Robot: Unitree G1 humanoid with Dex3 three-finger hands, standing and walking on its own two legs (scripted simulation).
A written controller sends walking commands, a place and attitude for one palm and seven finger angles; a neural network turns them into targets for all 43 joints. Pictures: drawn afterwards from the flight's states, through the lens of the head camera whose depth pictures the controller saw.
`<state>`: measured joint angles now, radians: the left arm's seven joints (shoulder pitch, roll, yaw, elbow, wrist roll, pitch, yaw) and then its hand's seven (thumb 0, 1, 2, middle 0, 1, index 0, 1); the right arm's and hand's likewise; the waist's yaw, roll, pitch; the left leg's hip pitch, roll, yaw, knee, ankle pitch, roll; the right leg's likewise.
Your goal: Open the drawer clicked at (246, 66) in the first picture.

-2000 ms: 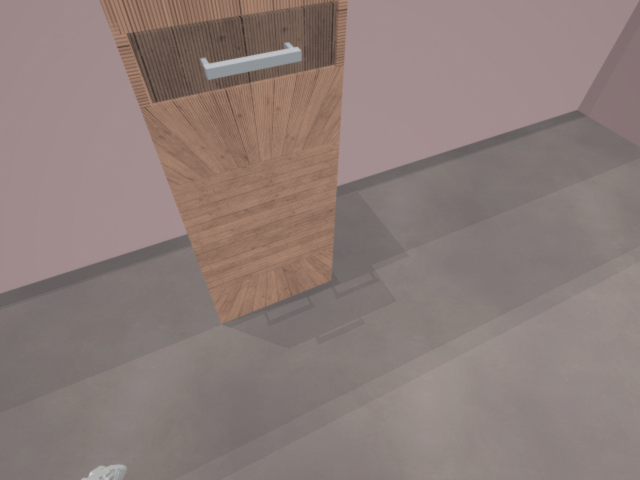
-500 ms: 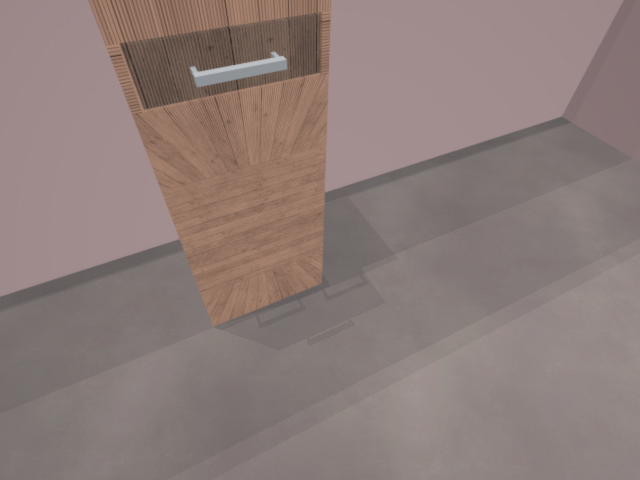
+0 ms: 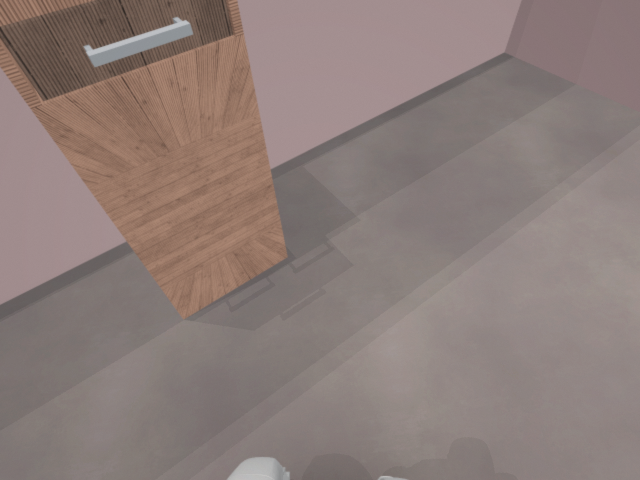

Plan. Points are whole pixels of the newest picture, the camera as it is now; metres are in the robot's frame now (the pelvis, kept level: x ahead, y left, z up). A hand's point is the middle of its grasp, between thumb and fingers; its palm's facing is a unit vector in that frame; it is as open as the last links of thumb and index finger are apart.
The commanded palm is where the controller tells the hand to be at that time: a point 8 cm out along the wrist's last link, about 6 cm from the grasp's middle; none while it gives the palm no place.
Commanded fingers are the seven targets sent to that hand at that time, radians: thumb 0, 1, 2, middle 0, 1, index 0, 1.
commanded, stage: walk to a spot facing it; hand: left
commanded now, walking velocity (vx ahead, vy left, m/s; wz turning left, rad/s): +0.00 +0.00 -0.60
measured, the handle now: (138, 39) +0.77 +0.40 +0.16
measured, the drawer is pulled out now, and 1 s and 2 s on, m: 0.00 0.00 0.00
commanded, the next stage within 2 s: turn to face it in 1.72 s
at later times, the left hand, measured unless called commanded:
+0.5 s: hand out of the picture +0.11 +0.24 -0.15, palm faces -0.21 -0.94 -0.25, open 7.4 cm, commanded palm none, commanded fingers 0.00 0.90 0.90 -0.20 -0.30 -0.20 -0.30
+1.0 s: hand (278, 458) +0.17 +0.09 -0.14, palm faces -0.57 -0.79 -0.23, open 7.3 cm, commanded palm none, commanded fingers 0.00 0.90 0.90 -0.20 -0.30 -0.20 -0.30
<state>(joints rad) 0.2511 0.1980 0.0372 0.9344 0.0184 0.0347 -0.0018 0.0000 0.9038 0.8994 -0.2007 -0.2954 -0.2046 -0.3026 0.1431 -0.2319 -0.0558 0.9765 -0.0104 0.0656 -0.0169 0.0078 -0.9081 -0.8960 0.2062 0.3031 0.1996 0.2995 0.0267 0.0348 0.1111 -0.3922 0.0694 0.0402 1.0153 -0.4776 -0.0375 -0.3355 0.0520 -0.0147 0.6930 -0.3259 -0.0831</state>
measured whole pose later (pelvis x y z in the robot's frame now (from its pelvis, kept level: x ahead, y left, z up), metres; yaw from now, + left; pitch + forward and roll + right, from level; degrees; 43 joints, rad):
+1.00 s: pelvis -0.01 -0.03 +0.02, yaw -36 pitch +0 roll +0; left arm 0.24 0.19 0.04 0.93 0.02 -0.02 -0.02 0.00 0.90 0.90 -0.20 -0.30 -0.20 -0.30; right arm 0.27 -0.27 -0.07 0.96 -0.03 0.03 0.01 0.01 -0.91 -0.90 0.20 0.30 0.20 0.30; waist -0.03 0.03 0.05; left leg -0.51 0.14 0.07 1.05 -0.34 -0.07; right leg -0.16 0.03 -0.02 0.47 -0.31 -0.04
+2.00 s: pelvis +0.25 -0.30 +0.01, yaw -64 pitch -1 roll -1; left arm 0.12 0.17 0.04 0.97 0.01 -0.03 0.02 -0.01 0.92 0.90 -0.20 -0.30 -0.21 -0.30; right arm 0.27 -0.18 -0.04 1.00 -0.02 0.00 -0.02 0.01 -0.91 -0.90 0.20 0.30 0.19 0.30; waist -0.07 0.02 0.08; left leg -0.52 0.16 0.06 1.11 -0.36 -0.05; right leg -0.29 0.02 -0.14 0.52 -0.22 -0.07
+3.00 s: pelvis +0.28 -0.38 +0.02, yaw -29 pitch +0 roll +2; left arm 0.21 0.19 0.03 0.88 0.02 0.01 0.02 0.00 0.90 0.90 -0.20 -0.30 -0.21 -0.30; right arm 0.18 -0.27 -0.11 0.91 -0.02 0.09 0.03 0.01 -0.91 -0.90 0.20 0.30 0.19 0.30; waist -0.03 0.00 0.08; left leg -0.50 0.02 0.02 1.04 -0.41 -0.07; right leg -0.17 -0.11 -0.14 0.51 -0.33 0.02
